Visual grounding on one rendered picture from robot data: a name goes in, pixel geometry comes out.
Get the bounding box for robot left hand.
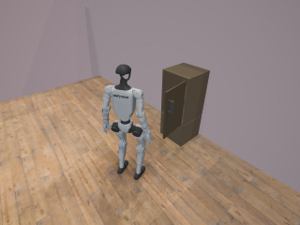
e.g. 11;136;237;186
102;122;112;134

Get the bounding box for robot right forearm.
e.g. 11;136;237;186
139;111;150;134

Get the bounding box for robot left upper arm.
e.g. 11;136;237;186
102;85;114;112

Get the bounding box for robot left forearm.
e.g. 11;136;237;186
101;106;110;125

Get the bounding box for robot right foot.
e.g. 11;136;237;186
134;166;145;180

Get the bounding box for cupboard door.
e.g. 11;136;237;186
162;81;187;139

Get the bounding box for handle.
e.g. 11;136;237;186
167;100;174;114

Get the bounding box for right robot shin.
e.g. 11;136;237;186
136;147;146;174

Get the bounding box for robot right upper arm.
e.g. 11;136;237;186
133;88;144;118

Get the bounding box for robot right hand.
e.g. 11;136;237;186
143;131;152;146

